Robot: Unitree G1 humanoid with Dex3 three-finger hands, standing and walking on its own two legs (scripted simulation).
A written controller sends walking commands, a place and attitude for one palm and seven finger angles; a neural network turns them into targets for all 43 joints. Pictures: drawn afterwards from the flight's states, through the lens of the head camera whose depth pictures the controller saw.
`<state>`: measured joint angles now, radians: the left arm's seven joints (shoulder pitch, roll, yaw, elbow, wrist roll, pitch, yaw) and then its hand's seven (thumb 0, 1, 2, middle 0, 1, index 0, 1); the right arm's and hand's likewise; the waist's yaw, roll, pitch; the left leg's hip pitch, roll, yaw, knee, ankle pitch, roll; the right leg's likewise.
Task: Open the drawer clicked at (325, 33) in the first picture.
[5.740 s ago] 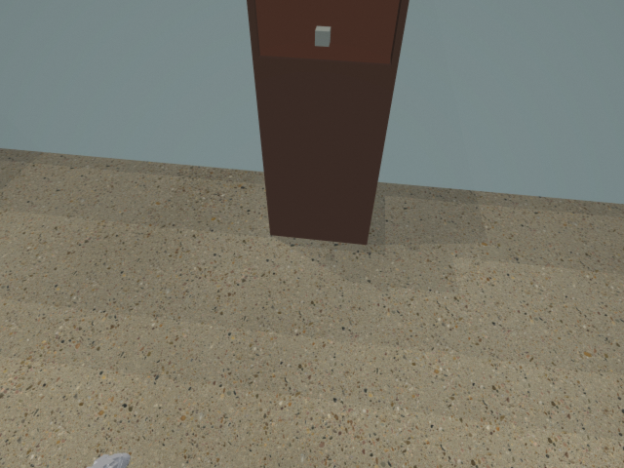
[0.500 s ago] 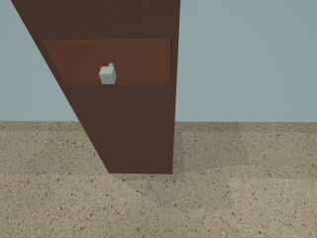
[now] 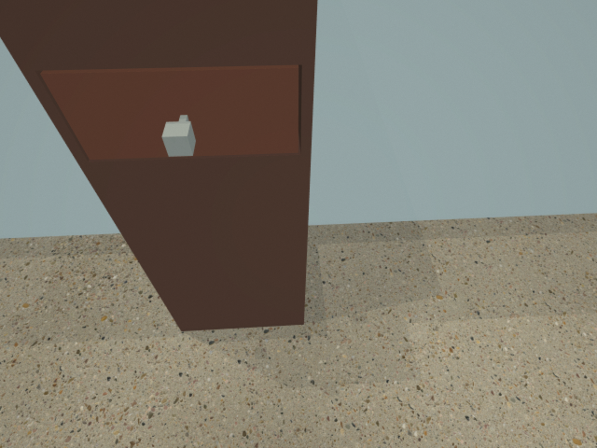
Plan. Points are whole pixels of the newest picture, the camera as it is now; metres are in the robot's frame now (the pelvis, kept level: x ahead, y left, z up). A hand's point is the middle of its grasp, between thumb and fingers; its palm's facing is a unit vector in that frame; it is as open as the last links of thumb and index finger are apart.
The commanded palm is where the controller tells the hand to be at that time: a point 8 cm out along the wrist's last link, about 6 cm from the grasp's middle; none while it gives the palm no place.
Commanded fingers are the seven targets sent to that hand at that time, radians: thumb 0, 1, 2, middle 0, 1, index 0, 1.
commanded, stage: look again from close up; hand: left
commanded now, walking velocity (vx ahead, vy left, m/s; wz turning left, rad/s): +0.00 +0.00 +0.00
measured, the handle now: (181, 131) +0.55 +0.23 +0.11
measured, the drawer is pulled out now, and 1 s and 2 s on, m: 0.00 0.00 0.00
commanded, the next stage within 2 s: shuffle to correct the standing spot in 0.50 s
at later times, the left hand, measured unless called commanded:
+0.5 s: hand out of the picture +0.00 +0.14 -0.17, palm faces +0.02 -0.98 -0.22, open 7.3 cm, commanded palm none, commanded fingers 0.00 0.90 0.90 -0.20 -0.30 -0.20 -0.30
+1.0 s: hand out of the picture +0.00 +0.17 -0.19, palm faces +0.12 -0.98 -0.17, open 7.4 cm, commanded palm none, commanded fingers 0.00 0.90 0.90 -0.20 -0.30 -0.20 -0.30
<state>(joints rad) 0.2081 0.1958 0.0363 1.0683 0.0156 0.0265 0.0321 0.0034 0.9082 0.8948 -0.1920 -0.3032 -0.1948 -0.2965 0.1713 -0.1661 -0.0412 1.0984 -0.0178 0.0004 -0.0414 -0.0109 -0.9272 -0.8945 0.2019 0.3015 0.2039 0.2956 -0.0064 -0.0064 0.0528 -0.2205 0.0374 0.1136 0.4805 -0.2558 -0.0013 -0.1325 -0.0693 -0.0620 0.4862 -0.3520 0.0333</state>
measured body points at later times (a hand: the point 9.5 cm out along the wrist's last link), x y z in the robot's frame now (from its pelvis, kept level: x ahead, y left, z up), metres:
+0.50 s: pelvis -0.01 -0.04 +0.00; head +0.00 -0.05 +0.45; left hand +0.00 +0.19 -0.15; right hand -0.03 -0.25 -0.17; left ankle +0.00 +0.12 -0.74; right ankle -0.06 -0.13 -0.74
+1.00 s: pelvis +0.06 +0.00 +0.00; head +0.07 +0.03 +0.44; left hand +0.00 +0.22 -0.17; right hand +0.10 -0.22 -0.15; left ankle +0.03 +0.09 -0.74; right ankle -0.02 -0.12 -0.67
